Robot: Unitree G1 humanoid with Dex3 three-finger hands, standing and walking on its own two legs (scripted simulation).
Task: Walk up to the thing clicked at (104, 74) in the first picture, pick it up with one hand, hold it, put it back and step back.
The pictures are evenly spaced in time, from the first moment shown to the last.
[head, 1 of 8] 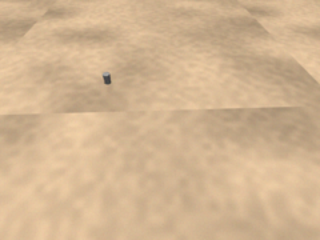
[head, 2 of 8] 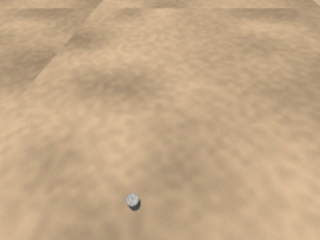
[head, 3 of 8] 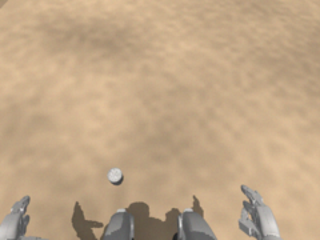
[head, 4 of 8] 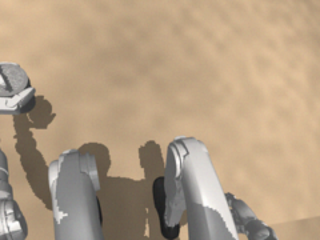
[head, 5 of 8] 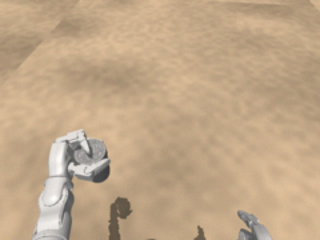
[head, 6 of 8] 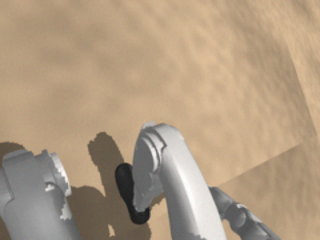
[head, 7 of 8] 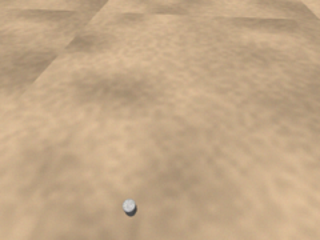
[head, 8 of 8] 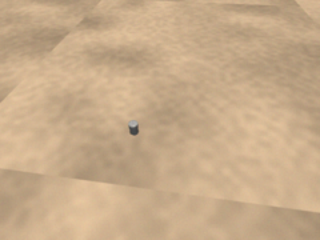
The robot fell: no
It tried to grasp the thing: yes
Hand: left
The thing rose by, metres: 0.69
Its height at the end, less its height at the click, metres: +0.00
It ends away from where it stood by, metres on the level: 0.01
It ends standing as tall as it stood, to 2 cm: yes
